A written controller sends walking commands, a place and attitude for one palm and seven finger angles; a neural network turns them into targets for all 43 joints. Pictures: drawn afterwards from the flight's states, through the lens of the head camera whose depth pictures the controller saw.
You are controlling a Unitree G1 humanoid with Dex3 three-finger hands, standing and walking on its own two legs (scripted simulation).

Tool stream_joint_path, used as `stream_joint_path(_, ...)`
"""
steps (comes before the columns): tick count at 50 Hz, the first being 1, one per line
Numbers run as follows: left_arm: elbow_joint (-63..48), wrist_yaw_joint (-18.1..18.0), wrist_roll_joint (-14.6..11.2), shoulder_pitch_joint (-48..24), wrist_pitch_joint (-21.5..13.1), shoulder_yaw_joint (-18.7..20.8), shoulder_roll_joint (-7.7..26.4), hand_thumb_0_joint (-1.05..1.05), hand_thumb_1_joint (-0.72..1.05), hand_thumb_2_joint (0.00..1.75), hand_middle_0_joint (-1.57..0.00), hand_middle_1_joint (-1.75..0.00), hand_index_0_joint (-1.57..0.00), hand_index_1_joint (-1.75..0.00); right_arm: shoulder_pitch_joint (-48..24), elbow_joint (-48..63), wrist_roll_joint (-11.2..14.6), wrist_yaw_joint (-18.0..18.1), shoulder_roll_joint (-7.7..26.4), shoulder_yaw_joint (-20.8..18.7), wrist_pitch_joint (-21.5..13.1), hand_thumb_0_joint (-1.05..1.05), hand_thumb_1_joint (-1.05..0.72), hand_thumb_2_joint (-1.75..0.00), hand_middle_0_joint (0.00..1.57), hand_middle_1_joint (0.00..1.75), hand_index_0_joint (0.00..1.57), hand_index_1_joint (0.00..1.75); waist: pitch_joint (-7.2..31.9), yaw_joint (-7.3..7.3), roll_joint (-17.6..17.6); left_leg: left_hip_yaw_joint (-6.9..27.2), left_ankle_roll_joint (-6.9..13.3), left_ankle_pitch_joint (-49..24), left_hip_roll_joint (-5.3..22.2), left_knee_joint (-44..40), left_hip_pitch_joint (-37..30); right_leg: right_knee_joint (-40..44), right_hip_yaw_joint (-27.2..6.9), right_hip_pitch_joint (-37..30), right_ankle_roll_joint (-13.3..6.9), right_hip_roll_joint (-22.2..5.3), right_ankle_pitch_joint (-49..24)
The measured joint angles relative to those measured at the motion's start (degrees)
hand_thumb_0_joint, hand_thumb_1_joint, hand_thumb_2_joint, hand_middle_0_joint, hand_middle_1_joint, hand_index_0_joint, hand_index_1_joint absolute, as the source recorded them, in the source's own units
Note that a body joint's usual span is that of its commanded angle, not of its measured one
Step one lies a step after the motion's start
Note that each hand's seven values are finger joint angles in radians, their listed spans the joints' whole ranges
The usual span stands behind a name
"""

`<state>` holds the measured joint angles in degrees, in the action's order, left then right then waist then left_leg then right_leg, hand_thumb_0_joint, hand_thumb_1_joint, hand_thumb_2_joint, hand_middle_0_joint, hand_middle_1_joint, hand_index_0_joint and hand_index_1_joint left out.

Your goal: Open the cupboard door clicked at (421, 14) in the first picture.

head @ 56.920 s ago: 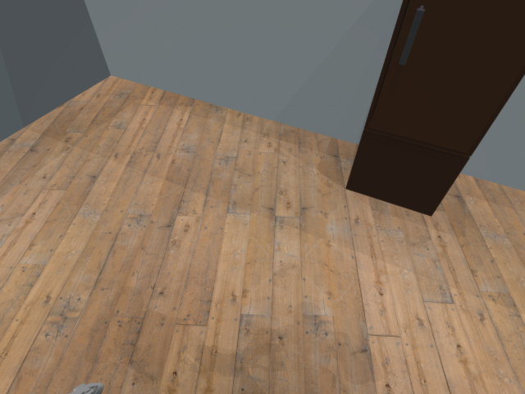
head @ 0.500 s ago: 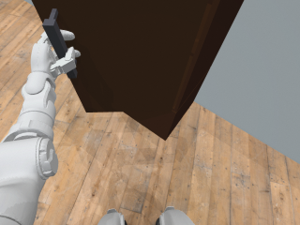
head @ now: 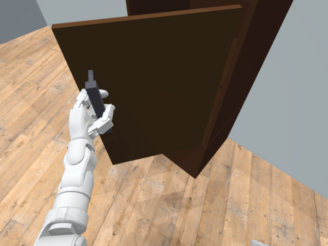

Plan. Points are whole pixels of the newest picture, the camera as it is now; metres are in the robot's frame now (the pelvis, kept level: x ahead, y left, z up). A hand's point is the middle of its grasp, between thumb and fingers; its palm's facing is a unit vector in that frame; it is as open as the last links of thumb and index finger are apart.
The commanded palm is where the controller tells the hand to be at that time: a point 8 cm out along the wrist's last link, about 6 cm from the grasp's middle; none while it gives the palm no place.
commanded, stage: pull the door open along its arc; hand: left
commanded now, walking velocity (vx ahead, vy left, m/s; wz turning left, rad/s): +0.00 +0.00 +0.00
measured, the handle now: (99, 104) +0.45 +0.17 +0.09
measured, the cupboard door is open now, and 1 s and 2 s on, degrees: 55 82 85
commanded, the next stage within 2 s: open thumb and fingers to let go in 0.38 s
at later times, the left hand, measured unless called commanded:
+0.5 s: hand (154, 174) +0.26 +0.03 +0.09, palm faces +0.26 -0.96 -0.01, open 6.0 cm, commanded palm +0.22 +0.08 +0.09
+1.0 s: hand (151, 166) +0.27 +0.03 +0.09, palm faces +0.35 -0.94 +0.00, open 12.6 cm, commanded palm +0.23 +0.07 +0.09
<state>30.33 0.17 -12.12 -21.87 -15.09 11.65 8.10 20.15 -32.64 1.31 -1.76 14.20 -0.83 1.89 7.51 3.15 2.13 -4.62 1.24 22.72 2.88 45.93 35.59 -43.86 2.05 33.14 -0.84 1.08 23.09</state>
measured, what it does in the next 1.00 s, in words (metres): stands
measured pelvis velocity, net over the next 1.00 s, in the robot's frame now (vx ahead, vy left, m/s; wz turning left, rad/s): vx -0.02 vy -0.04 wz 0.08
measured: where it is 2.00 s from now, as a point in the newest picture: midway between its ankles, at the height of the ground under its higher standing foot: outside the picture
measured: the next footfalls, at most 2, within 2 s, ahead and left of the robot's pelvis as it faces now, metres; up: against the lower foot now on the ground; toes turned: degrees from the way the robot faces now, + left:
none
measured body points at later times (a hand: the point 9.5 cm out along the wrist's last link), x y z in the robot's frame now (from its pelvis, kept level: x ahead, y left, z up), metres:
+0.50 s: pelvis -0.01 -0.04 +0.01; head -0.02 -0.06 +0.46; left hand +0.24 +0.08 +0.10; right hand +0.20 -0.23 -0.07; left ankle -0.01 +0.10 -0.71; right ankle -0.02 -0.11 -0.71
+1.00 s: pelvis -0.02 -0.04 +0.01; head -0.02 -0.07 +0.45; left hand +0.25 +0.08 +0.09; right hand +0.16 -0.25 -0.10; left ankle -0.01 +0.10 -0.71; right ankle -0.02 -0.11 -0.71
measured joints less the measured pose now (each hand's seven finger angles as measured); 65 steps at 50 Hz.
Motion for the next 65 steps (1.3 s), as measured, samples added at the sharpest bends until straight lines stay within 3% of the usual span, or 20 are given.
stream_joint_path(4, -11.5, -12.9, 5.1, 8.6, 2.5, -6.4, -7.2, 0.02, 0.67, 0.74, -0.35, -1.35, -0.36, -1.34, -3.8, 0.8, -1.5, -1.4, -1.1, -0.1, -0.7, 0.01, -0.91, -0.90, 0.20, 0.29, 0.20, 0.30, 0.0, -1.53, -0.1, 0.4, -0.1, -0.2, -0.5, -0.5, -2.0, -0.1, 0.4, -2.0, -0.1, -0.5, 0.4)
stream_joint_path(7, -17.0, -20.7, 9.6, 13.5, 5.2, -11.7, -10.7, 0.00, 0.68, 0.75, -0.35, -1.35, -0.37, -1.34, -6.7, 1.4, -2.6, -1.5, -2.1, 0.4, 0.0, 0.01, -0.91, -0.90, 0.20, 0.29, 0.20, 0.30, -0.3, -2.35, -0.1, 0.9, -0.3, -0.4, -0.9, -0.9, -3.8, -0.2, 0.9, -3.8, -0.3, -0.9, 0.7)
stream_joint_path(12, -22.8, -26.7, 13.7, 20.2, 9.5, -18.7, -13.6, -0.02, 0.68, 0.74, -0.36, -1.35, -0.38, -1.34, -10.2, 2.6, -3.3, -0.2, -3.8, 1.6, 2.0, 0.01, -0.91, -0.90, 0.20, 0.29, 0.20, 0.30, -1.1, -3.00, -0.2, 1.9, -0.9, -1.1, -1.3, -2.3, -7.4, 0.6, 1.9, -7.6, -0.9, -1.1, 0.8)
stream_joint_path(15, -25.8, -27.7, 14.5, 24.3, 10.9, -21.8, -14.5, -0.01, 0.67, 0.73, -0.36, -1.35, -0.38, -1.34, -11.1, 3.3, -3.4, 0.3, -4.6, 2.0, 2.8, 0.01, -0.91, -0.90, 0.20, 0.29, 0.20, 0.30, -1.5, -3.14, -0.3, 2.4, -1.3, -1.5, -1.2, -3.2, -9.4, 1.4, 2.4, -9.7, -1.3, -0.9, 0.7)
stream_joint_path(21, -32.7, -26.8, 14.7, 32.3, 12.0, -28.4, -11.7, -0.01, 0.67, 0.71, -0.36, -1.34, -0.38, -1.34, -11.3, 3.9, -3.4, 0.0, -5.2, 2.5, 3.7, 0.01, -0.91, -0.90, 0.20, 0.29, 0.20, 0.30, -2.3, -2.20, 0.0, 3.1, -2.3, -1.7, -0.6, -4.1, -12.2, 2.2, 3.1, -12.5, -2.3, -0.2, 0.7)
stream_joint_path(24, -33.6, -27.7, 14.4, 33.1, 12.2, -30.2, -10.8, -0.01, 0.67, 0.73, -0.36, -1.34, -0.39, -1.34, -11.3, 3.1, -3.5, 0.0, -4.6, 2.4, 3.5, 0.01, -0.91, -0.90, 0.20, 0.29, 0.20, 0.30, -2.8, -1.78, 0.5, 3.8, -2.7, -1.7, -0.5, -3.7, -12.3, 1.8, 3.7, -12.9, -2.7, -0.1, 1.0)
stream_joint_path(30, -28.9, -30.4, 13.6, 27.7, 11.7, -27.4, -12.7, 0.00, 0.63, 0.77, -0.38, -1.34, -0.38, -1.34, -11.2, -0.6, -4.1, 1.2, -3.1, 1.8, 3.0, 0.01, -0.91, -0.90, 0.20, 0.29, 0.20, 0.30, -3.7, -2.55, 0.9, 5.0, -3.0, -2.5, -0.8, -3.2, -11.3, 0.8, 5.0, -12.1, -3.2, -0.4, 1.1)
stream_joint_path(36, -26.9, -29.9, 14.2, 25.7, 9.5, -24.5, -13.7, 0.01, 0.49, 0.72, -0.37, -1.31, -0.37, -1.31, -9.3, -1.2, -4.1, 1.3, -2.7, 1.0, 2.1, 0.01, -0.91, -0.90, 0.20, 0.29, 0.20, 0.30, -3.6, -3.05, 0.7, 5.1, -3.2, -3.6, -1.1, -4.1, -10.4, 0.6, 5.1, -10.7, -3.5, -0.7, 0.7)
stream_joint_path(50, -23.5, -30.1, 14.4, 23.5, 7.7, -25.5, -13.8, 0.00, -0.27, 0.40, -0.31, -1.21, -0.31, -1.21, -8.7, -1.1, -3.8, 1.5, -2.9, 0.7, 0.7, 0.02, -0.91, -0.90, 0.20, 0.29, 0.20, 0.30, -3.9, -2.80, 0.6, 4.4, -2.8, -3.6, -1.2, -3.8, -9.8, 0.4, 4.4, -9.9, -3.0, -0.8, 0.3)
stream_joint_path(56, -23.3, -30.5, 14.7, 23.0, 8.0, -26.3, -13.8, 0.00, -0.42, 0.34, -0.28, -1.05, -0.28, -1.05, -9.2, -0.5, -3.8, 1.2, -3.4, 1.0, 0.7, 0.01, -0.91, -0.90, 0.20, 0.29, 0.20, 0.30, -3.7, -2.90, 0.3, 3.9, -2.4, -3.1, -1.3, -3.2, -9.5, 0.2, 3.9, -9.7, -2.6, -1.0, 0.4)
stream_joint_path(65, -25.5, -29.7, 15.0, 24.3, 9.2, -28.8, -12.9, -0.01, -0.49, 0.31, -0.31, -0.75, -0.31, -0.75, -9.9, 0.6, -3.7, 0.5, -4.1, 1.4, 1.3, 0.01, -0.91, -0.90, 0.20, 0.29, 0.20, 0.30, -3.6, -3.12, 0.3, 3.5, -1.8, -2.0, -1.4, -1.7, -9.1, -0.5, 3.4, -9.6, -1.9, -1.1, 0.8)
